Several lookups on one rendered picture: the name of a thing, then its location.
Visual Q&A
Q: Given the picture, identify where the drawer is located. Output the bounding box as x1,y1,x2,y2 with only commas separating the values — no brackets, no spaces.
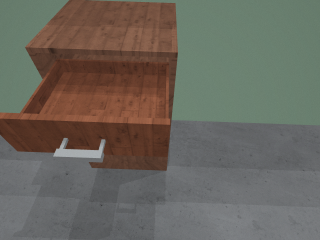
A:
0,58,170,157

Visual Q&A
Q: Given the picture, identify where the cabinet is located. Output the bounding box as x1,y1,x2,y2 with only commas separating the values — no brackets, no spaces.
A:
25,0,178,171

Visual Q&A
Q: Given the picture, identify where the handle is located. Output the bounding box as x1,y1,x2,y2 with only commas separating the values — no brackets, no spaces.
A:
53,138,106,163

